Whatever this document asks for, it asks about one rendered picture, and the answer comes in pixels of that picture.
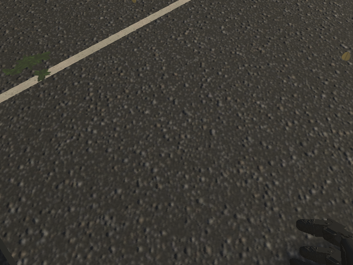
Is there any right robot hand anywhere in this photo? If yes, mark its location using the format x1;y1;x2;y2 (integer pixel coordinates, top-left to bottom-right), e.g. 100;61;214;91
290;218;353;265

